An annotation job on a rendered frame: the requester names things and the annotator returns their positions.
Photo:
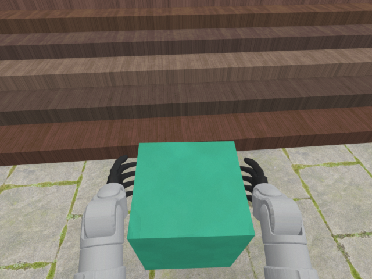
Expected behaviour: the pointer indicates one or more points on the left robot forearm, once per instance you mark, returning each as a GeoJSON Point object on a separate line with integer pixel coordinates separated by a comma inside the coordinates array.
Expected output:
{"type": "Point", "coordinates": [102, 235]}

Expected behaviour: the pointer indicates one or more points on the right robot forearm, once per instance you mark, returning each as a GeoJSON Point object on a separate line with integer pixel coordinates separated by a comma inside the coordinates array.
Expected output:
{"type": "Point", "coordinates": [283, 233]}

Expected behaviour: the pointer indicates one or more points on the carton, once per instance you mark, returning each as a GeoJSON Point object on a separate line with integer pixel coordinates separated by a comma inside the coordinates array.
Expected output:
{"type": "Point", "coordinates": [189, 207]}

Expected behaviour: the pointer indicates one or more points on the right robot hand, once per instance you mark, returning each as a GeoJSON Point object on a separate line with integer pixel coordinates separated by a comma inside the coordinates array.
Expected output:
{"type": "Point", "coordinates": [257, 176]}

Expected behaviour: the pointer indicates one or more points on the left robot hand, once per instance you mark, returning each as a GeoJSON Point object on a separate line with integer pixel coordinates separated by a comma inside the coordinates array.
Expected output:
{"type": "Point", "coordinates": [116, 175]}

